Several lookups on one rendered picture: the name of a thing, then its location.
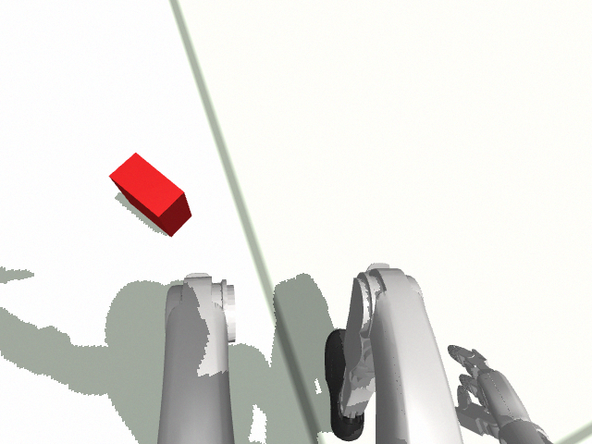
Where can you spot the carton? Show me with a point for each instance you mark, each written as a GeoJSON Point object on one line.
{"type": "Point", "coordinates": [153, 194]}

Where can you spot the right robot hand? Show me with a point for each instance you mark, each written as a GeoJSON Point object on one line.
{"type": "Point", "coordinates": [500, 403]}

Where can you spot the right robot foot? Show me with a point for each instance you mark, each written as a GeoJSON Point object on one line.
{"type": "Point", "coordinates": [343, 427]}

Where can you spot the right robot arm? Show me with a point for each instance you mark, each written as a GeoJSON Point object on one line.
{"type": "Point", "coordinates": [522, 432]}

